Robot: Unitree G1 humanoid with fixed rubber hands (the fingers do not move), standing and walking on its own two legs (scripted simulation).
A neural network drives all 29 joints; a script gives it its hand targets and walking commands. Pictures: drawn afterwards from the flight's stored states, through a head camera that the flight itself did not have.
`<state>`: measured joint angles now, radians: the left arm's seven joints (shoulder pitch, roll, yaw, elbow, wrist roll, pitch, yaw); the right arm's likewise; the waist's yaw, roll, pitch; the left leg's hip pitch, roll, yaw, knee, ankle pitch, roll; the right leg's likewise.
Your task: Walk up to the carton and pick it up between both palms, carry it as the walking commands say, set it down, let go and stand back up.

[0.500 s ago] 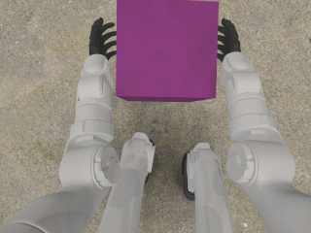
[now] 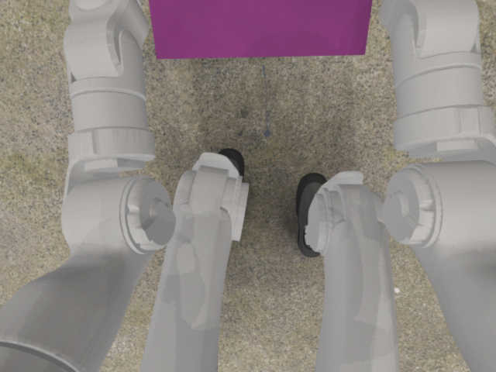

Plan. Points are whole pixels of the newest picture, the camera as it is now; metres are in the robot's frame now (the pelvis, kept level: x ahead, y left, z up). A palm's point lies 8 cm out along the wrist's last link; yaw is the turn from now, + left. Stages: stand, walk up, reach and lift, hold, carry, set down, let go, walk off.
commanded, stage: set down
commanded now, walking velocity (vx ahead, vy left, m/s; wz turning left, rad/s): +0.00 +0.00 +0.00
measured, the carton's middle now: out of the picture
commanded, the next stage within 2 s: none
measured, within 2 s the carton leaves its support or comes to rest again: rests again in 1.44 s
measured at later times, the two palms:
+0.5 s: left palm out of the picture +0.54 +0.23 -0.23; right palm out of the picture +0.59 -0.06 -0.24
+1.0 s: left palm out of the picture +0.54 +0.23 -0.23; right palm out of the picture +0.59 -0.06 -0.24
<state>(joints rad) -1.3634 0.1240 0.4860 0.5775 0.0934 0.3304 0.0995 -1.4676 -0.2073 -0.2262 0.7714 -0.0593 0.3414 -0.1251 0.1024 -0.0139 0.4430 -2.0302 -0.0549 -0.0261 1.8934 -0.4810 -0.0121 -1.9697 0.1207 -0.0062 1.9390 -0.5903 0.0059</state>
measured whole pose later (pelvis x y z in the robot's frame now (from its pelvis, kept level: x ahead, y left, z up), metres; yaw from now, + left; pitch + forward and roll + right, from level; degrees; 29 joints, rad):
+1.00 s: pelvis +0.00 +0.00 -0.07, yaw -1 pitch +33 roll +0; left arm -1.54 0.24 0.42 0.89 0.00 0.29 0.13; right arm -1.66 -0.32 -0.07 1.07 0.05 0.31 -0.14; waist 0.13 -0.01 0.52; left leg -2.18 -0.03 0.01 2.15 -0.54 0.01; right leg -2.12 0.15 -0.01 2.20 -0.65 0.02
